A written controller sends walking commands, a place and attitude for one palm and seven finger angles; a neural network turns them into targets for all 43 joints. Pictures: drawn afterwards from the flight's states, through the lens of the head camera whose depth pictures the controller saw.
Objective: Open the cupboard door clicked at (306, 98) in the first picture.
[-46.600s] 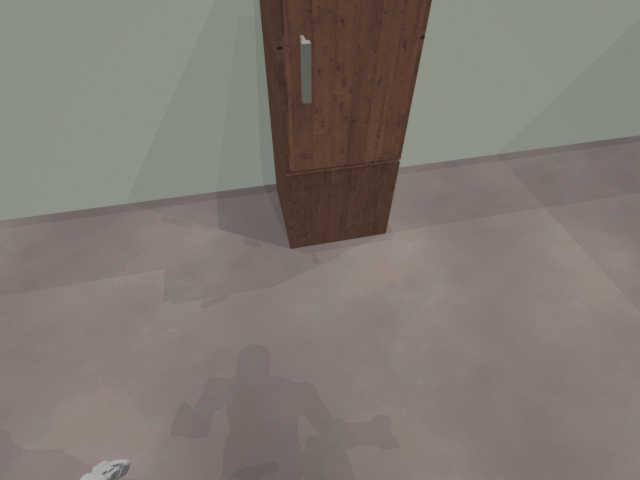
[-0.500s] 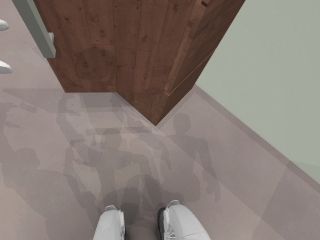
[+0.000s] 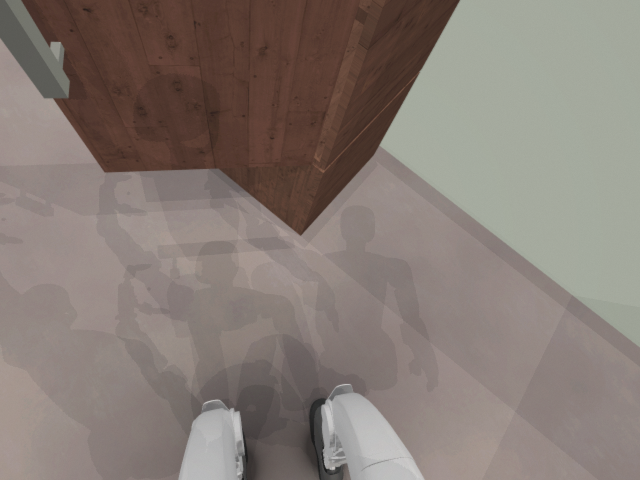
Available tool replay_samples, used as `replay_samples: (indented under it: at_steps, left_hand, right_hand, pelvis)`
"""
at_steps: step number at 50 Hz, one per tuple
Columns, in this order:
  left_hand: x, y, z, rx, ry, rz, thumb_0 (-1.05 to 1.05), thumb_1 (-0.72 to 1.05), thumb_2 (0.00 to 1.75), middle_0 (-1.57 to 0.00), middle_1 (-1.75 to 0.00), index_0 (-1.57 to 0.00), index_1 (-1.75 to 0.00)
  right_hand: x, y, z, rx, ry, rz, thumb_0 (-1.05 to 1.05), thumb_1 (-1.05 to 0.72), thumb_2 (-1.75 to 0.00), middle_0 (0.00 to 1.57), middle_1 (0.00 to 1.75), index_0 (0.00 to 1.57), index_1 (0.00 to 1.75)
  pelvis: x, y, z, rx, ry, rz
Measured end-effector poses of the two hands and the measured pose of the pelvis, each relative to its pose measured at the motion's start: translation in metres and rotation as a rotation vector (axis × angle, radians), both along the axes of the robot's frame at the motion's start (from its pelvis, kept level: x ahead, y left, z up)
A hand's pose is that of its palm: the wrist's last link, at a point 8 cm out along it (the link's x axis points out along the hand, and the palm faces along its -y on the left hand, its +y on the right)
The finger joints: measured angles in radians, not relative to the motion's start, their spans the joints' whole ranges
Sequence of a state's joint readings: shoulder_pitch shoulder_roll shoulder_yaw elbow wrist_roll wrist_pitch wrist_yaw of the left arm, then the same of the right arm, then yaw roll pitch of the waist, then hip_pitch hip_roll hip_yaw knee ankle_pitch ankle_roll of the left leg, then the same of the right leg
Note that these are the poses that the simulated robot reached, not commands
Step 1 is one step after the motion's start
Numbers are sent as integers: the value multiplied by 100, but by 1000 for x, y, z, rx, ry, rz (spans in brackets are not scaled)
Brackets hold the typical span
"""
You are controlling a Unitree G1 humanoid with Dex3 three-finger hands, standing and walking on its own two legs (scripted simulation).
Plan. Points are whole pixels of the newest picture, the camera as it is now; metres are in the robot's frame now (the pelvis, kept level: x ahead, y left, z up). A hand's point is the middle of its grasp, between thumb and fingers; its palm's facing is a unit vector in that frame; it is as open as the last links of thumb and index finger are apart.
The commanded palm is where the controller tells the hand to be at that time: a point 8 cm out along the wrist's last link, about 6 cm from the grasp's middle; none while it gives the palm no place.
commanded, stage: slide the fingers in behind the handle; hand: left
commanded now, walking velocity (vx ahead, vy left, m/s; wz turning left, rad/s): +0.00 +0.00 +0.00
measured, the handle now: (20, 11) +0.59 +0.24 +0.10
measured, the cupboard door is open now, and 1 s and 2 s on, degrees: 47 46 46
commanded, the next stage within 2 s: close the thumb around the handle in 1.66 s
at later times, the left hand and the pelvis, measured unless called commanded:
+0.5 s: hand out of the picture +0.55 +0.29 +0.10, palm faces +0.02 -1.00 -0.01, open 14.0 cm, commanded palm +0.54 +0.31 +0.09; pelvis +0.01 +0.01 +0.01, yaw +0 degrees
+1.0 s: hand (12, 50) +0.55 +0.25 +0.10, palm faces +0.01 -1.00 -0.01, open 14.0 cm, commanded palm +0.53 +0.28 +0.09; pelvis +0.01 +0.00 +0.01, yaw +1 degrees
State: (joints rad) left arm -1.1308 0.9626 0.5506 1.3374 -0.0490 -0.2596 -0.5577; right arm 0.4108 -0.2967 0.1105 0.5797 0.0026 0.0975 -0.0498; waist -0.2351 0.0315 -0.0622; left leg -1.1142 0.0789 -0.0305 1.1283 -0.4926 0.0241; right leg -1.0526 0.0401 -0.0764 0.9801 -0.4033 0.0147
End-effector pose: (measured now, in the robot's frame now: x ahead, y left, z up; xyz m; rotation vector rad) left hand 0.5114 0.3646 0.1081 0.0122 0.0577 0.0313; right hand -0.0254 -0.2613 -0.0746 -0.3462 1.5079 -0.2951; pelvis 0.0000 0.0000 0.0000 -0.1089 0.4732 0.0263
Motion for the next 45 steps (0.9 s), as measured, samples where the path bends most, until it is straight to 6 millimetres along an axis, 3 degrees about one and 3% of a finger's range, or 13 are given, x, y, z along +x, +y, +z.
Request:
replay_samples:
  at_steps: [8,29,45]
  left_hand:
    - [6,0,-7,8,-6,-10,-1,-50,30,-30,-120,-30,-120]
    - [13,-28,-10,-5,4,-11,-1,-50,30,-30,-120,-29,-120]
    - [15,-55,-11,3,0,-10,-1,-50,30,-30,-120,-30,-120]
  right_hand:
    - [0,1,2,-16,6,-1,0,-90,-90,20,30,21,30]
    - [10,16,3,39,-15,-8,0,-90,-90,20,30,21,30]
    - [14,2,3,35,-29,-5,0,-90,-90,20,30,21,30]
  pelvis:
    - [1,3,-2,-7,13,2]
    - [12,9,7,1,-9,4]
    - [12,0,9,13,-22,5]
